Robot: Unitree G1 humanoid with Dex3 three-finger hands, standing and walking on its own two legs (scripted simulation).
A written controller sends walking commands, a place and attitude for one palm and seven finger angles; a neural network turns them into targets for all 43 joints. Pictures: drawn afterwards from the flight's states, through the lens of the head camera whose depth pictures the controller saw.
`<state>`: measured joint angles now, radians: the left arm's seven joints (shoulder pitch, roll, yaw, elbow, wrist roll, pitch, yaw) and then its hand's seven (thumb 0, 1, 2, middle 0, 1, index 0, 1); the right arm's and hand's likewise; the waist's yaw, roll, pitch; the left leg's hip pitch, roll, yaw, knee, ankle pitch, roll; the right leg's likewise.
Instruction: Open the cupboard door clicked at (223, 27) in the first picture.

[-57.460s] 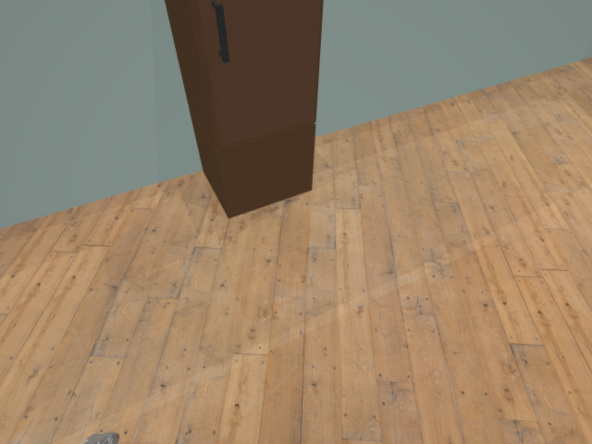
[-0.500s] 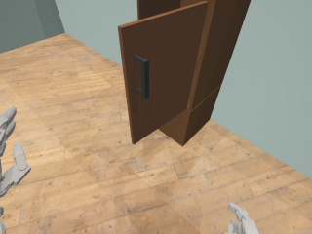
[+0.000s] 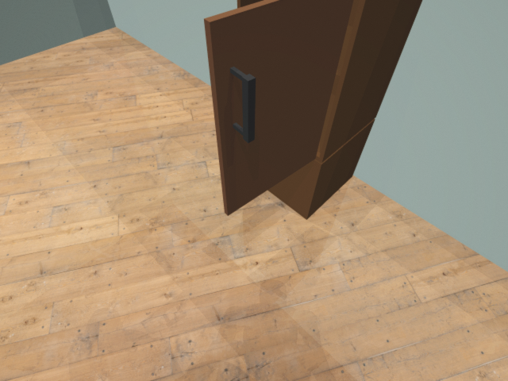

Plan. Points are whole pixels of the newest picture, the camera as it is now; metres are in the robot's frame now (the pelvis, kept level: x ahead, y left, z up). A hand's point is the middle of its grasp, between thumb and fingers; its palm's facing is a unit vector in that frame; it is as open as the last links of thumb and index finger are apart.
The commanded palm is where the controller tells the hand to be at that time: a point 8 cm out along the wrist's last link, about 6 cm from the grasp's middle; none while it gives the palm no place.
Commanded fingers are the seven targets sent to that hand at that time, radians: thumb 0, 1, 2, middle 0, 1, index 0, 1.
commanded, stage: let the arm hang, fingers relaxed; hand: left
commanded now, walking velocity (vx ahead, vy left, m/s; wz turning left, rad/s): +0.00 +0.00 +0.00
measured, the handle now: (242, 106) +0.63 +0.07 +0.07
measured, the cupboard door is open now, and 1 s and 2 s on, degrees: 84 84 84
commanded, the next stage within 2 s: look to check the result in 0.58 s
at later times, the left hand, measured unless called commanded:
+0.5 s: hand out of the picture +0.05 +0.19 -0.17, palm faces +0.01 -0.97 -0.22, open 7.4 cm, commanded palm none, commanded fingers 0.00 0.90 0.90 -0.20 -0.30 -0.20 -0.30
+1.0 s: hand out of the picture +0.09 +0.22 -0.15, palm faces -0.01 -0.94 -0.33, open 7.4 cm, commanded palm none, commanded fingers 0.00 0.90 0.90 -0.20 -0.30 -0.20 -0.30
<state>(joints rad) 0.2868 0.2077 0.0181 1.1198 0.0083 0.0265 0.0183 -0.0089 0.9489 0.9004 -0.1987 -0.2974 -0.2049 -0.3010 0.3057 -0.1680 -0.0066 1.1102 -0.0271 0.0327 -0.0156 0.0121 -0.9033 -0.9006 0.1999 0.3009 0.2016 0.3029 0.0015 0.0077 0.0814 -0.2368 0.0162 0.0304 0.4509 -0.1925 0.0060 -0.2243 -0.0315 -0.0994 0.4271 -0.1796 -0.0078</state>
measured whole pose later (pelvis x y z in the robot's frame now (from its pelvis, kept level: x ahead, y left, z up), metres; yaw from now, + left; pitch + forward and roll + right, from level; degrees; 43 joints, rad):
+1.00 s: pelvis +0.03 -0.01 +0.01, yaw +0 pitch -2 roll +0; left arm 0.11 0.29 0.02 1.14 0.01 -0.01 0.01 0.00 0.90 0.90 -0.20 -0.30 -0.20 -0.30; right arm 0.13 -0.30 -0.01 1.14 -0.02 0.00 -0.01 0.01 -0.90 -0.90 0.20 0.30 0.20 0.30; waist 0.00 0.03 0.06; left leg -0.13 0.02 0.03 0.33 -0.17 -0.01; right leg -0.14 -0.02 -0.10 0.34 -0.18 -0.02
